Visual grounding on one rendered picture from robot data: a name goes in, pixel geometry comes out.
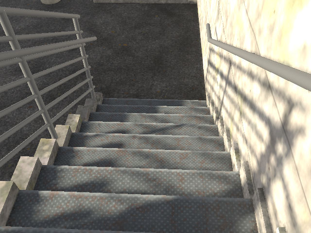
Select stairs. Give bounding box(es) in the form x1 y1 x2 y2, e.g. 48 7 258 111
0 98 259 233

